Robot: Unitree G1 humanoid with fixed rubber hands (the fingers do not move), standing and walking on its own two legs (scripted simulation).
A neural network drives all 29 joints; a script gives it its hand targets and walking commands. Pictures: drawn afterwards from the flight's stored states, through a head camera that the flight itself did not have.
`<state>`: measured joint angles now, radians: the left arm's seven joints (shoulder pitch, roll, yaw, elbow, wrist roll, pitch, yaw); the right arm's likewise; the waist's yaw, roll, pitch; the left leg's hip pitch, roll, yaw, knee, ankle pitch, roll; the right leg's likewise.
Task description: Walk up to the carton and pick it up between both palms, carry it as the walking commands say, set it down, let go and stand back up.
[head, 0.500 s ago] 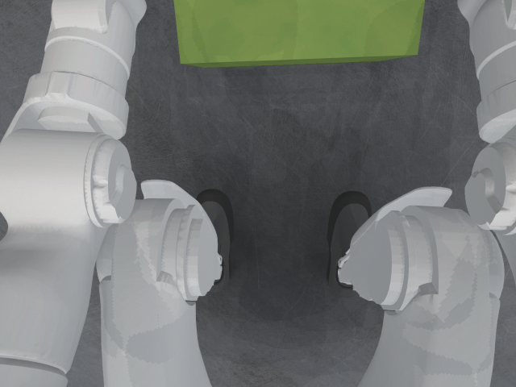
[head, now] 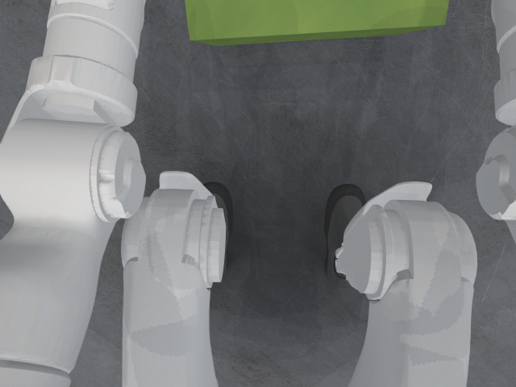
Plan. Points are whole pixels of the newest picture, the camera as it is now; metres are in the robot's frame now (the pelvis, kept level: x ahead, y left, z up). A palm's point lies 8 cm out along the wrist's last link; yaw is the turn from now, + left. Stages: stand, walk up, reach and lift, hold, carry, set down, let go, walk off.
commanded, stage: reach and lift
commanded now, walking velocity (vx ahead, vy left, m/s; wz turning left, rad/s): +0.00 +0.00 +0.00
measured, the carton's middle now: out of the picture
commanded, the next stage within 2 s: none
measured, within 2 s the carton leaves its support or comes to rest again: neither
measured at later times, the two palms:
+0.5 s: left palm out of the picture +0.57 +0.17 -0.11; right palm out of the picture +0.58 -0.17 -0.11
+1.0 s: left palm out of the picture +0.55 +0.17 -0.04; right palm out of the picture +0.56 -0.17 -0.04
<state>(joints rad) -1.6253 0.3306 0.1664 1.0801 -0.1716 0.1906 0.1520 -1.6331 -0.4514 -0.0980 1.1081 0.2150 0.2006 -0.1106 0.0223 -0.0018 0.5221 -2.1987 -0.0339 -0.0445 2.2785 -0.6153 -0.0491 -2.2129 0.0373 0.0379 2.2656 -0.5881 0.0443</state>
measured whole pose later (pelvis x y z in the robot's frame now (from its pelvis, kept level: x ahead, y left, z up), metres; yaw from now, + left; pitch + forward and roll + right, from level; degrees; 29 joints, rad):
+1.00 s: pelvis -0.02 +0.00 +0.08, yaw +0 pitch +28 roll +0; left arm -1.48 0.21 0.32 0.69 -0.01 0.38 0.26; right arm -1.47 -0.32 -0.29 0.70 0.03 0.41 -0.16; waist 0.02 0.01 0.52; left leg -1.97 -0.08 -0.06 2.02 -0.55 -0.06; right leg -1.97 0.07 0.06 2.00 -0.53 0.07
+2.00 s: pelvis -0.04 +0.01 +0.17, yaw +0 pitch +21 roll -1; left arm -1.35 0.16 0.34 0.58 0.02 0.45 0.26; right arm -1.34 -0.23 -0.34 0.61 -0.03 0.46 -0.15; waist 0.00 0.00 0.52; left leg -1.61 -0.10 -0.08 1.70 -0.46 -0.05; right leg -1.61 0.09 0.09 1.69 -0.44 0.08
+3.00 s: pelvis -0.03 +0.00 +0.29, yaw +1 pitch +13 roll +0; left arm -1.07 0.06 0.33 0.55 0.07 0.44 0.25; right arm -1.07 -0.13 -0.37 0.57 -0.07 0.45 -0.14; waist 0.01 -0.01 0.42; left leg -1.13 -0.10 -0.11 1.27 -0.36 -0.05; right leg -1.13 0.08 0.11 1.26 -0.35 0.06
